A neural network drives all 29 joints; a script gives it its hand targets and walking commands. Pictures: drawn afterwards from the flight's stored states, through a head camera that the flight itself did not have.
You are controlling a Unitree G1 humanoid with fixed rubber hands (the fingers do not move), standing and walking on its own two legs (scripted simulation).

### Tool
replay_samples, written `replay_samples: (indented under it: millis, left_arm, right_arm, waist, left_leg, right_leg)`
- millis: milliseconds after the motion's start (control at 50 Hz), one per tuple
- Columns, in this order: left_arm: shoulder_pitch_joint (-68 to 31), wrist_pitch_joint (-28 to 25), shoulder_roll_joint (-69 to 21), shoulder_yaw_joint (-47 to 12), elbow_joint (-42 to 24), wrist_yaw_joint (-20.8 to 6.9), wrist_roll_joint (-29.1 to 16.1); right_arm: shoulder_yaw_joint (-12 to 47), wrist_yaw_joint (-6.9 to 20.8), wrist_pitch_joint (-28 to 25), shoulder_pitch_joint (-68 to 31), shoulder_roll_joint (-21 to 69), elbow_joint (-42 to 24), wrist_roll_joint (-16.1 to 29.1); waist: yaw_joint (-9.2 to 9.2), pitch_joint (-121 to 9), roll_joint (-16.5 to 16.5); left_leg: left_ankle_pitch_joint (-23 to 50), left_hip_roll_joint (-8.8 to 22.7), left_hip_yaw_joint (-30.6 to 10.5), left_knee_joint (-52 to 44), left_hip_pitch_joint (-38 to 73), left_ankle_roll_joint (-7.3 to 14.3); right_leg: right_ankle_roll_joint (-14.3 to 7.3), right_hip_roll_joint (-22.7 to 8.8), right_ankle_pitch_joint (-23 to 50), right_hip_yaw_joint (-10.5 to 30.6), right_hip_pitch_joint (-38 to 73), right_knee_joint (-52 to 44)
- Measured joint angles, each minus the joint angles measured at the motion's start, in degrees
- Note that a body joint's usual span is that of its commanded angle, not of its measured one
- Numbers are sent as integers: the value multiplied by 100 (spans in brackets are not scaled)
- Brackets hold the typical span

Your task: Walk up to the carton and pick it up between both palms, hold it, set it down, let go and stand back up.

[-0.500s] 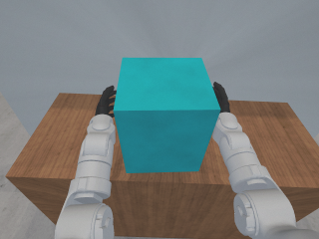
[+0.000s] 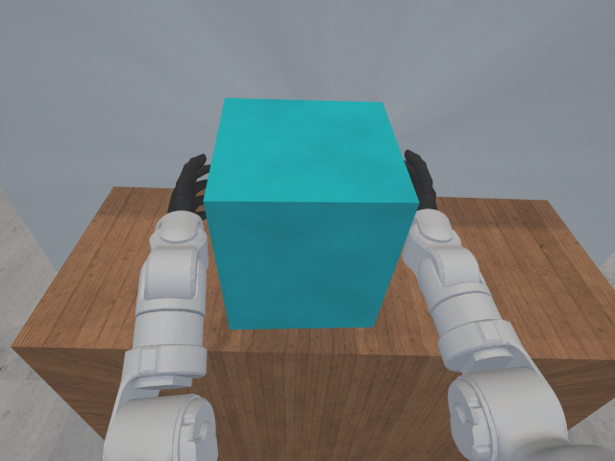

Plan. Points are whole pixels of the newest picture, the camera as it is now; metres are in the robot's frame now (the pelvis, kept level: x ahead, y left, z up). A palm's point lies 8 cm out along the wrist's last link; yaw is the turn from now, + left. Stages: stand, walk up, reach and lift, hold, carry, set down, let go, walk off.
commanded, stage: reach and lift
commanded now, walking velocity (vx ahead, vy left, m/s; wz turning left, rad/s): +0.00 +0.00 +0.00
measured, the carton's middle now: (303, 219) +0.40 -0.02 +0.13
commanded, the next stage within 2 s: hold in 1.12 s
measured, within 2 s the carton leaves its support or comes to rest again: neither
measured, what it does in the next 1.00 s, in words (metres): stands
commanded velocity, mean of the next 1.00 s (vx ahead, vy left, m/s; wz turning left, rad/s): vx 0.00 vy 0.00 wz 0.00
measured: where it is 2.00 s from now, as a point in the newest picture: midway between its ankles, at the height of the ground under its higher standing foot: outside the picture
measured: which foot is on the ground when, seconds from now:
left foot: down 0.00-1.00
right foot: down 0.00-1.00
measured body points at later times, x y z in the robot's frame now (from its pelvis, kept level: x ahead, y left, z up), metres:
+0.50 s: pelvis +0.00 +0.00 +0.00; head -0.04 +0.02 +0.45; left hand +0.39 +0.13 +0.18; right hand +0.38 -0.17 +0.18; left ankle +0.01 +0.12 -0.75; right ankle +0.02 -0.13 -0.75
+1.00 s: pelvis +0.00 +0.00 +0.00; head -0.04 +0.02 +0.45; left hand +0.39 +0.14 +0.20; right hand +0.39 -0.17 +0.20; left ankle +0.01 +0.12 -0.75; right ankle +0.02 -0.13 -0.75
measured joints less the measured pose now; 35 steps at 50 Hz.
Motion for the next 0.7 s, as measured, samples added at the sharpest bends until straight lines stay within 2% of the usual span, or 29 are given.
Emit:
replay_samples:
  millis: [260, 500, 700]
  left_arm:
    - [-71, 263, -30, 83, -215, -107, 130]
    - [-6, 456, 12, 89, -474, -207, 167]
    - [-268, 556, 3, 232, -258, -274, 257]
  right_arm:
    - [115, -71, 238, -76, -64, -164, 117]
    - [179, -143, 354, -52, -19, -323, 189]
    - [66, -155, 440, -196, 4, -170, 132]
  waist:
    - [20, 22, -16]
    - [-46, 46, -18]
    - [35, 19, -11]
  left_leg:
    - [-28, 30, 37, -2, 99, -5]
    - [-41, 30, -22, 26, 144, -23]
    - [-4, 23, 34, -10, 131, 0]
  right_leg:
    - [-10, 31, -3, 40, 92, -26]
    - [-13, 34, -17, -16, 181, -40]
    - [-16, 25, -3, 42, 106, 7]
